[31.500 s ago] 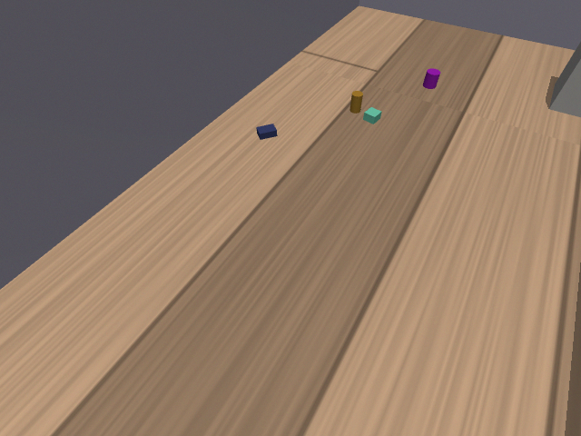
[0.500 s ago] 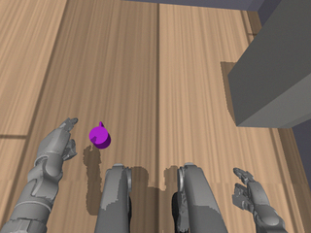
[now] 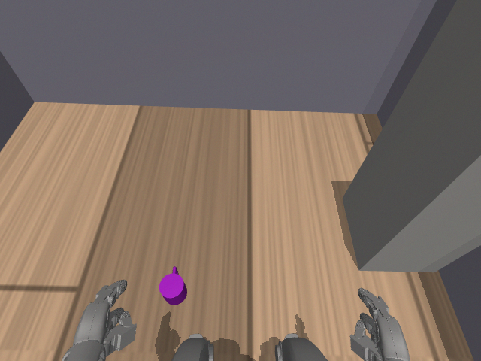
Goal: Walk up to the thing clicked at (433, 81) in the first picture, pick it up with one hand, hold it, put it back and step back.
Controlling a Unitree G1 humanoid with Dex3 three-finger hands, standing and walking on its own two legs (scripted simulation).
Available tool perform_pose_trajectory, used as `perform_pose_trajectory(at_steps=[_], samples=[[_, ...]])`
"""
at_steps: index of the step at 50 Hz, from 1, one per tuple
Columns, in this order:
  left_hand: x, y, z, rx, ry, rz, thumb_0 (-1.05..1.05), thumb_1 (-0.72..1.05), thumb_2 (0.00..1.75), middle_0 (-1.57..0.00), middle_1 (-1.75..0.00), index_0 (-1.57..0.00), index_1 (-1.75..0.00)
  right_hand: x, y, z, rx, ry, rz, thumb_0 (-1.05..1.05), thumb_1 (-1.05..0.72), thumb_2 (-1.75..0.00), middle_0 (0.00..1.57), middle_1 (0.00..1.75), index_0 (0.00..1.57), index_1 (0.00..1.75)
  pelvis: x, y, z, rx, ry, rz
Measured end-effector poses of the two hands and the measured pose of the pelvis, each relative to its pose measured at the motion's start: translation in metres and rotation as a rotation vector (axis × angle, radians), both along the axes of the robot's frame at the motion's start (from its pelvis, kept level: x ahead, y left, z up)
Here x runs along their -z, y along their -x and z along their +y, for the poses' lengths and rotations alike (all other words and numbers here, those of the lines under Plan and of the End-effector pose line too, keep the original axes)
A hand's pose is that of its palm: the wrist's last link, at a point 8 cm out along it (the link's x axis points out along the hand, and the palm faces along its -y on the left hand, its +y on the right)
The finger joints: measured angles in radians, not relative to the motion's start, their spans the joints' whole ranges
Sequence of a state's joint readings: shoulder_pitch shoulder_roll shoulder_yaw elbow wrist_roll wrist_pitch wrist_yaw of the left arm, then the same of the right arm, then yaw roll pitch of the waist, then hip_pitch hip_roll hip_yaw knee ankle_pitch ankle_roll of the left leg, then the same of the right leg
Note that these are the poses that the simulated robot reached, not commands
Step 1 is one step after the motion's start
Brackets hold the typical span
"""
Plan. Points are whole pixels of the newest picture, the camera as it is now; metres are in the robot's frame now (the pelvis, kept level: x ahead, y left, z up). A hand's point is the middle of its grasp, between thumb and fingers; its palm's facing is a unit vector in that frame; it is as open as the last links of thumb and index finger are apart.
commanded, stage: home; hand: left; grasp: from above
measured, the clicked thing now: (174, 284) +0.44 +0.23 -0.64
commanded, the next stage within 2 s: stand in 1.82 s
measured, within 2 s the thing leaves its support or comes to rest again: neither
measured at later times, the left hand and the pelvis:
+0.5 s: hand (128, 342) +0.17 +0.18 -0.02, palm faces +0.07 -0.98 -0.19, open 7.4 cm; pelvis +0.01 -0.01 +0.03, yaw +1 degrees
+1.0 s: hand (135, 337) +0.18 +0.17 -0.02, palm faces +0.06 -0.98 -0.20, open 7.4 cm; pelvis +0.02 -0.01 +0.03, yaw +1 degrees
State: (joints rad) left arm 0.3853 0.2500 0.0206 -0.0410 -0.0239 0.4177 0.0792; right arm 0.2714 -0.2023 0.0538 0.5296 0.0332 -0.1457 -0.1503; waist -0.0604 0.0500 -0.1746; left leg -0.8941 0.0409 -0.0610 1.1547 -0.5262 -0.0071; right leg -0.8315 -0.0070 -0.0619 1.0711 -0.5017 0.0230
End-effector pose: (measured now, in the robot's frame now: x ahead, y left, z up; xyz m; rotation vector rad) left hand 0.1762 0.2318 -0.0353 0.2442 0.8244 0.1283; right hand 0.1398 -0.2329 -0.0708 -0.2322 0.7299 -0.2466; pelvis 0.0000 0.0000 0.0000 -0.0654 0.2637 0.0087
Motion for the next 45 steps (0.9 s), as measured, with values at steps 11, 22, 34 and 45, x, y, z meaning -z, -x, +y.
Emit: perform_pose_trajectory(at_steps=[11, 22, 34, 45], samples=[[-0.042, 0.017, -0.002, -0.047, 0.065, -0.020, 0.01, 0.90, 0.90, -0.21, -0.30, -0.20, -0.30, -0.040, -0.023, -0.005, -0.007, 0.027, -0.129, 0.01, -0.91, -0.90, 0.20, 0.30, 0.21, 0.29, -0.025, -0.017, 0.000, -0.011, -0.009, -0.070], [-0.038, 0.024, -0.006, -0.054, 0.076, -0.006, 0.01, 0.91, 0.90, -0.21, -0.30, -0.20, -0.30, -0.049, -0.043, -0.003, -0.067, 0.033, -0.186, 0.01, -0.90, -0.90, 0.20, 0.30, 0.21, 0.29, -0.026, -0.015, -0.005, -0.019, -0.016, -0.091], [-0.039, 0.022, -0.010, -0.046, 0.064, -0.007, 0.01, 0.91, 0.90, -0.21, -0.30, -0.20, -0.30, -0.039, -0.031, -0.008, -0.051, 0.024, -0.140, 0.01, -0.90, -0.90, 0.20, 0.30, 0.21, 0.30, -0.026, -0.016, -0.009, -0.014, -0.020, -0.090], [-0.040, 0.017, -0.015, -0.039, 0.068, -0.011, 0.01, 0.91, 0.90, -0.21, -0.30, -0.20, -0.30, -0.035, -0.024, -0.016, -0.028, 0.029, -0.123, 0.01, -0.90, -0.90, 0.20, 0.30, 0.21, 0.30, -0.026, -0.017, -0.012, -0.011, -0.023, -0.090]])
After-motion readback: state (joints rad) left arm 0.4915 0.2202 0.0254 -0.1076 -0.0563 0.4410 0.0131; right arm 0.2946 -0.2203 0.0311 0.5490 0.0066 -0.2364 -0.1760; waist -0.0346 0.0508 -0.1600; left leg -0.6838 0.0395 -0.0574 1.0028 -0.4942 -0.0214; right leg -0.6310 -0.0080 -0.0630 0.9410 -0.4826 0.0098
